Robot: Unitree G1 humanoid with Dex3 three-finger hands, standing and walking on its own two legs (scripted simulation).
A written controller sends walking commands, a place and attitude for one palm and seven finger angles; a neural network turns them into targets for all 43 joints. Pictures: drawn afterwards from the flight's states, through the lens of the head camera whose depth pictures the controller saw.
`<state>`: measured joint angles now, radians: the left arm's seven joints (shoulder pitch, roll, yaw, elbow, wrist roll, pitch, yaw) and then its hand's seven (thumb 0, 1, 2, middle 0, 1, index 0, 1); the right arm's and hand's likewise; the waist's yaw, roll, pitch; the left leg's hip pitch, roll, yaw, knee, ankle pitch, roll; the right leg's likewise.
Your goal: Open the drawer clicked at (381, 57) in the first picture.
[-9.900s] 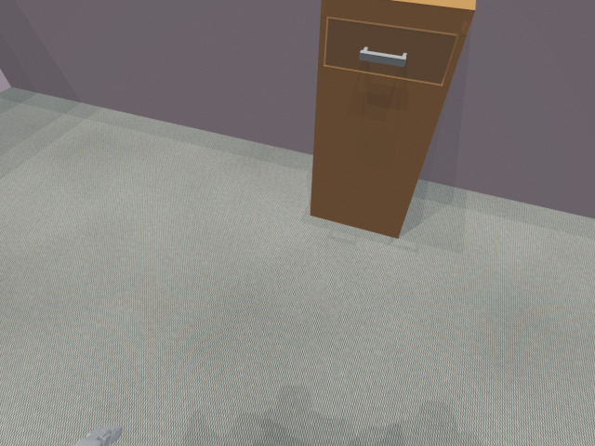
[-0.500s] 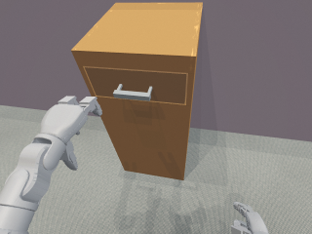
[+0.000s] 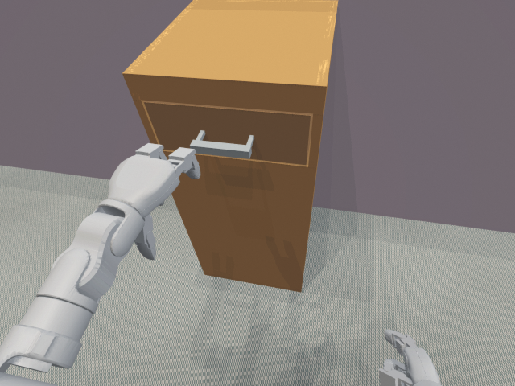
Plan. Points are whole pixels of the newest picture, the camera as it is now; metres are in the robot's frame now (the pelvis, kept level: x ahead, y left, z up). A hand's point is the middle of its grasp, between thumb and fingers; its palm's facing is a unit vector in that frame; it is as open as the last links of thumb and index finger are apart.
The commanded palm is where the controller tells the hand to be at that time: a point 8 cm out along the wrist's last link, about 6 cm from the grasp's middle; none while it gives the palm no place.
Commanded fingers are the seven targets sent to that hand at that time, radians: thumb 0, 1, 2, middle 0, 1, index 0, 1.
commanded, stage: move the hooked fingers above the handle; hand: left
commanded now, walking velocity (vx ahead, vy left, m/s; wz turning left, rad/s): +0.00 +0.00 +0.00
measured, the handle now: (223, 143) +0.59 +0.15 +0.03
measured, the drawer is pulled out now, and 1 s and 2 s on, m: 0.00 0.00 0.00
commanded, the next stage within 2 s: none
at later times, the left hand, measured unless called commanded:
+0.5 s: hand (197, 168) +0.43 +0.16 +0.10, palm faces +0.03 -0.07 -1.00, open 13.8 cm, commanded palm +0.42 +0.20 +0.16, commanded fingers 0.00 -0.50 0.30 -0.30 -1.20 -0.30 -1.20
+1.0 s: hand (212, 143) +0.51 +0.15 +0.09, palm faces +0.06 -0.05 -1.00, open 13.8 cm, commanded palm +0.49 +0.17 +0.14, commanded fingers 0.00 -0.50 0.30 -0.30 -1.20 -0.30 -1.20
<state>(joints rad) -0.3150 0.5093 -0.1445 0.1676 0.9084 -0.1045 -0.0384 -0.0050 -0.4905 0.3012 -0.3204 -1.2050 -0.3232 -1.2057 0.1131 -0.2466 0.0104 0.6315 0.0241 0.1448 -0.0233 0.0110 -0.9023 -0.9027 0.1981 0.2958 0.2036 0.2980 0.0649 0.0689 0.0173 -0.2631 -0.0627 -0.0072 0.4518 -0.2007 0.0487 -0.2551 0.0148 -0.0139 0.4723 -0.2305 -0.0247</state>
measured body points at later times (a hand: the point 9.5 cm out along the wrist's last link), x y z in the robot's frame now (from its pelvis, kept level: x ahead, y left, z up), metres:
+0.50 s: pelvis +0.04 -0.01 +0.00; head +0.07 -0.05 +0.44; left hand +0.42 +0.16 +0.15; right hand +0.16 -0.27 -0.14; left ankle +0.02 +0.09 -0.74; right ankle +0.01 -0.11 -0.74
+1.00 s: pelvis +0.05 -0.02 -0.01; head +0.11 -0.04 +0.43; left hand +0.50 +0.15 +0.14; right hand +0.14 -0.28 -0.15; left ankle +0.02 +0.09 -0.74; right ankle +0.01 -0.11 -0.74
